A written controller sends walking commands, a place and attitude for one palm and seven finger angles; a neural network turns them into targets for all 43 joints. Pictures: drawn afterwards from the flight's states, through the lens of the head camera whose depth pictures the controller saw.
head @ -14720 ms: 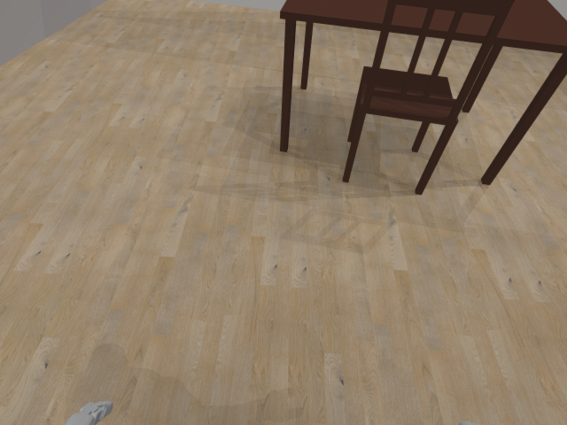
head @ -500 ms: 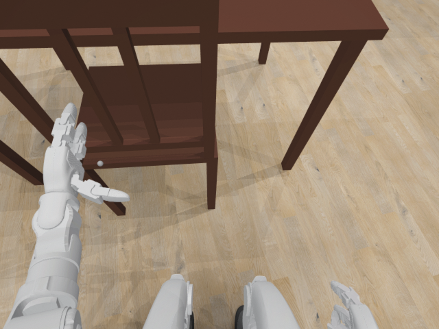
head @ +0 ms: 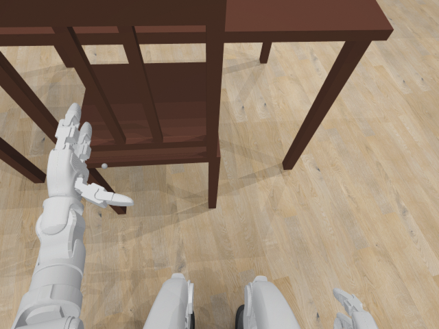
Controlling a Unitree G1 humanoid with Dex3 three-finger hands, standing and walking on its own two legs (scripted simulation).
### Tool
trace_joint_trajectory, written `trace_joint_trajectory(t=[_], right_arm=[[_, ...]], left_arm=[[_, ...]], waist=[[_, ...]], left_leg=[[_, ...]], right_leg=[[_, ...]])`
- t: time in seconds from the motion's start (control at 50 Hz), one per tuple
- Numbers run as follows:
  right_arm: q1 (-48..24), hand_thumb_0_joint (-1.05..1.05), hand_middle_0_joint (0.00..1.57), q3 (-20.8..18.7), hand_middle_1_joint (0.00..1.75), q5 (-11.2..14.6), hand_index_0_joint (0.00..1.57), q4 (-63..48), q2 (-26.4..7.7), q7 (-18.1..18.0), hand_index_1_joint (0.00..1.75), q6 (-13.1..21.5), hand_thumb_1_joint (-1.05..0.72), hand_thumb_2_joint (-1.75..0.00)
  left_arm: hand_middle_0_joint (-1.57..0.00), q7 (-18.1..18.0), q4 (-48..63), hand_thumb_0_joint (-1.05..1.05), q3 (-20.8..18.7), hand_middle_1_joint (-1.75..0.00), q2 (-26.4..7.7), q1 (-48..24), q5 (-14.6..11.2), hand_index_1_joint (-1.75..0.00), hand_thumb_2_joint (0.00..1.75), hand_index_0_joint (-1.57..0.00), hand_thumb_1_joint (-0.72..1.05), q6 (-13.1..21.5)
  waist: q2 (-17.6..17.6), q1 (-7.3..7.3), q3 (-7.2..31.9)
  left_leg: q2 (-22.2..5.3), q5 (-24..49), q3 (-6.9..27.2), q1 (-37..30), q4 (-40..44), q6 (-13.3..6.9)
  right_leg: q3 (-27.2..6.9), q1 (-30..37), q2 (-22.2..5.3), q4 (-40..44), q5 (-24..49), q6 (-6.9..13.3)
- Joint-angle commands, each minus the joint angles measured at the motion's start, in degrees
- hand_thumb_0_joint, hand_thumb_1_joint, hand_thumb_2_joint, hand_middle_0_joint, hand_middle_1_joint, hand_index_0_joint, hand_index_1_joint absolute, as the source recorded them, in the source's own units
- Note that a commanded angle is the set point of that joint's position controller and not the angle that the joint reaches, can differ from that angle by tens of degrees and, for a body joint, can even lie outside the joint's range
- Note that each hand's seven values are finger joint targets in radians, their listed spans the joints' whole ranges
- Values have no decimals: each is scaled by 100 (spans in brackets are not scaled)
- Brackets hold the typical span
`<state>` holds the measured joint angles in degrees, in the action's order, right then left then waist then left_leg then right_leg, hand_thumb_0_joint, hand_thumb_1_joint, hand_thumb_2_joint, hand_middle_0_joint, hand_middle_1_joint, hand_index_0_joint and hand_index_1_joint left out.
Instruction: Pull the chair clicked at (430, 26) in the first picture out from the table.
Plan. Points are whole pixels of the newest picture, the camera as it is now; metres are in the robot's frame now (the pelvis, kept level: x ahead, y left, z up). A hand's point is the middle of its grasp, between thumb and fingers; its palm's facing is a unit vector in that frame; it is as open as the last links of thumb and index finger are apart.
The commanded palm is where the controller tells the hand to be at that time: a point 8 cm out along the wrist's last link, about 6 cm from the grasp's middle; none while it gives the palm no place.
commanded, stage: aim the fingers beside a spindle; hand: left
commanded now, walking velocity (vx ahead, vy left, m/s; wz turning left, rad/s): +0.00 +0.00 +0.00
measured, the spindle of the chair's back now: (98, 97) +0.53 +0.26 +0.04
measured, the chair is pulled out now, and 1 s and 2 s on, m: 0.00 0.00 0.00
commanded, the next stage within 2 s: push the fingers through the gap in 1.06 s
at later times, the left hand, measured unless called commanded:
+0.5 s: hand (109, 169) +0.38 +0.22 +0.02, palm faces +0.11 -0.99 -0.02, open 16.9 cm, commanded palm +0.35 +0.26 +0.03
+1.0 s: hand (105, 166) +0.38 +0.22 +0.03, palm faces +0.13 -0.99 -0.03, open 16.9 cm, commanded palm +0.35 +0.27 +0.03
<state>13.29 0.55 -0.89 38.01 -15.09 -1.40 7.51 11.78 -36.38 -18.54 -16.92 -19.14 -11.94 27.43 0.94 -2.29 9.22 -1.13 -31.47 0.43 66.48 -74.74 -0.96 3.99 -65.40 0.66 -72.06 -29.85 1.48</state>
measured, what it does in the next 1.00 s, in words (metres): stands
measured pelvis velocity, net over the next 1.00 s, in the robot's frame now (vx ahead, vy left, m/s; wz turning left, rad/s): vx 0.00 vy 0.00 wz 0.00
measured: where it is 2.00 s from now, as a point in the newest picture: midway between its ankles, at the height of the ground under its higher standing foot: outside the picture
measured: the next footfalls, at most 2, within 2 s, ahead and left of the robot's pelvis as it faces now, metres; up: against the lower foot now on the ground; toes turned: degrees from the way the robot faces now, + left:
none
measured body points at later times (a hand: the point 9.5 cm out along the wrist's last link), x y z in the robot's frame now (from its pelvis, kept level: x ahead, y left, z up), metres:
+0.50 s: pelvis +0.00 +0.00 +0.00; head +0.12 +0.01 +0.43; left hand +0.37 +0.27 +0.02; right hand +0.14 -0.26 -0.11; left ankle +0.03 +0.11 -0.62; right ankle +0.04 -0.11 -0.62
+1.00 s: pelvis +0.00 +0.00 +0.00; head +0.12 +0.01 +0.43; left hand +0.37 +0.27 +0.04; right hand +0.13 -0.26 -0.11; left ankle +0.03 +0.11 -0.62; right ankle +0.04 -0.11 -0.62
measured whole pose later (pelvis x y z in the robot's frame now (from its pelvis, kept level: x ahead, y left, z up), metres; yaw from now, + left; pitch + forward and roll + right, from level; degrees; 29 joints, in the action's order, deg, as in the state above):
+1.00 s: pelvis +0.00 +0.00 +0.00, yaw +0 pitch +23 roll -2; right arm 12.2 0.8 -1.1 38.1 -14.9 -1.7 7.7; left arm 11.2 -36.3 -19.1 -16.9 -19.4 -11.0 28.1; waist 0.6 -2.5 9.2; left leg -1.1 -31.5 0.7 66.8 -75.3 -0.7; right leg 4.1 -65.8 0.8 -72.7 -30.0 1.7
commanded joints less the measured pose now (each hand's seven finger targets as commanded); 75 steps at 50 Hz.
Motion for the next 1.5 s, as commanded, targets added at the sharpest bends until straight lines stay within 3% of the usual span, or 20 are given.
trace_joint_trajectory(t=[0.0,0.1,0.18,0.24,0.3,0.36,0.5,0.56,0.64,0.74,0.8,0.88,0.98,1.12,1.18,1.28,1.32,1.4,1.46,1.48], right_arm=[[268,0,20,-357,30,22,20,-517,-919,-62,30,251,-90,-90],[192,0,20,-315,30,-6,20,-596,-896,-70,30,206,-90,-90],[198,0,20,-317,30,-44,20,-702,-864,-42,30,205,-90,-90],[213,0,20,-330,30,-27,20,-677,-855,-13,30,214,-90,-90],[230,0,20,-315,30,30,20,-606,-869,-51,30,200,-90,-90],[230,0,20,-309,30,68,20,-636,-903,-66,30,213,-90,-90],[224,0,20,-340,30,-24,20,-629,-884,-59,30,275,-90,-90],[215,0,20,-322,30,-32,20,-596,-886,-69,30,268,-90,-90],[220,0,20,-300,30,14,20,-590,-871,-80,30,203,-90,-90],[228,0,20,-315,30,64,20,-694,-884,-71,30,176,-90,-90],[207,0,20,-327,30,43,20,-720,-860,-59,30,209,-90,-90],[218,0,20,-327,30,-4,20,-580,-879,-79,30,270,-90,-90],[191,0,20,-295,30,13,20,-542,-872,-88,30,266,-90,-90],[206,0,20,-312,30,21,20,-681,-888,-86,30,228,-90,-90],[208,0,20,-302,30,-3,20,-655,-867,-75,30,236,-90,-90],[236,0,20,-275,30,-10,20,-468,-906,-109,30,259,-90,-90],[283,0,20,-286,30,-13,20,-472,-923,-108,30,283,-90,-90],[381,0,20,-299,30,1,20,-461,-971,-114,30,259,-90,-90],[471,0,20,-296,30,-16,20,-440,-1007,-122,30,229,-90,-90],[450,0,20,-275,30,-18,20,-481,-965,-104,30,219,-90,-90]], left_arm=[[-6,-85,982,0,24,-8,-859,-1622,54,-8,30,-6,-50,349],[-6,-262,895,0,-377,-8,-1274,-1714,158,-8,30,-6,-50,308],[-6,-318,1465,0,-567,-8,-1472,-1657,104,-8,30,-6,-50,481],[-6,-226,1394,0,-325,-8,-1152,-1411,36,-8,30,-6,-50,427],[-6,-50,866,0,-65,-8,-891,-1397,26,-8,30,-6,-50,248],[-6,86,527,0,-69,-8,-846,-1262,-40,-8,30,-6,-50,96],[-6,-145,1655,0,-446,-8,-1409,-1946,-5,-8,30,-6,-50,528],[-6,-257,1434,0,-513,-8,-1485,-1805,87,-8,30,-6,-50,547],[-6,-140,656,0,-384,-8,-1223,-1278,87,-8,30,-6,-50,225],[-6,126,747,0,-339,-8,-1116,-1230,-111,-8,30,-6,-50,72],[-6,80,1315,0,-354,-8,-1173,-1466,-135,-8,30,-6,-50,298],[-6,-93,1483,0,-345,-8,-1289,-1886,-9,-8,30,-6,-50,535],[-6,-65,881,0,-224,-8,-1130,-1621,58,-8,30,-6,-50,345],[-6,-4,1107,0,-421,-8,-1271,-1534,-62,-8,30,-6,-50,235],[-6,-91,1265,0,-447,-8,-1342,-1793,-23,-8,30,-6,-50,387],[-6,-104,586,0,-355,-8,-1373,-2270,128,-8,30,-6,-50,446],[-6,-34,658,0,-202,-8,-1293,-2538,144,-8,30,-6,-50,420],[-6,80,408,0,-274,-8,-1374,-2547,68,-8,30,-6,-50,245],[-6,43,274,0,-677,-8,-1837,-2672,55,-8,30,-6,-50,208],[-6,34,295,0,-620,-8,-1762,-2682,71,-8,30,-6,-50,204]], waist=[[280,-162,2171],[428,21,2248],[631,127,2948],[373,21,2840],[24,-159,2237],[-29,-140,1903],[674,40,2850],[420,-12,2698],[70,-37,2269],[-8,-10,2365],[358,23,2606],[431,-72,2535],[335,-89,2193],[306,45,2602],[365,-7,2636],[209,-221,2075],[502,-207,2393],[488,-190,2606],[364,-124,2779],[488,-95,2808]], left_leg=[[127,1333,311,-1676,1040,74],[175,1163,263,-1502,1045,72],[164,1967,243,-1966,985,115],[149,1957,219,-1935,959,97],[159,1413,198,-1352,947,30],[193,1079,179,-1097,957,3],[163,1754,271,-1951,937,99],[155,1612,258,-1768,929,67],[186,1353,163,-1240,946,21],[200,1428,114,-1151,885,-2],[185,1630,153,-1521,913,29],[150,1520,250,-1697,937,50],[178,1122,214,-1367,973,34],[173,1531,216,-1530,952,45],[176,1517,212,-1530,909,42],[154,1041,245,-1192,862,17],[150,1130,289,-1474,882,48],[147,1436,318,-1652,872,64],[148,1551,307,-1531,805,43],[170,1554,268,-1488,808,46]], right_leg=[[-217,1032,167,867,1148,-1],[-276,1134,138,831,992,25],[-270,1493,169,692,1695,37],[-269,1562,193,776,1756,-1],[-304,1456,173,866,1441,-33],[-338,1359,153,954,1113,-15],[-303,1352,170,744,1492,24],[-312,1361,196,760,1393,10],[-372,1574,153,885,1360,-14],[-425,1730,128,912,1519,-32],[-387,1630,158,845,1604,-14],[-331,1326,187,808,1362,-6],[-347,1290,151,898,1036,-5],[-325,1509,151,805,1432,3],[-349,1467,171,784,1403,-16],[-366,1084,166,832,947,-14],[-337,1023,149,797,986,9],[-288,1051,146,780,1240,8],[-326,1225,161,731,1367,7],[-350,1284,147,734,1392,-4]])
